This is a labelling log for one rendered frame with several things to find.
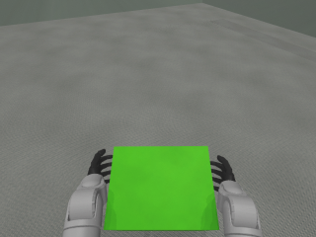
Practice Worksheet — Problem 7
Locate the left robot hand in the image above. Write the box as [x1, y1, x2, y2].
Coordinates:
[87, 148, 114, 184]

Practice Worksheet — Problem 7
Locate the robot right forearm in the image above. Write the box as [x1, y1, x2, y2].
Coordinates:
[216, 180, 263, 237]

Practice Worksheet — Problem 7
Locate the carton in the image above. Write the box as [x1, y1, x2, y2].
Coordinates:
[104, 146, 219, 231]

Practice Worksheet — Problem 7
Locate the right robot hand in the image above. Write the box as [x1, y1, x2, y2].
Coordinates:
[210, 155, 236, 192]

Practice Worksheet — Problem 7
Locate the robot left forearm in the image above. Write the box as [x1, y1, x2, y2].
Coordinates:
[62, 174, 108, 237]

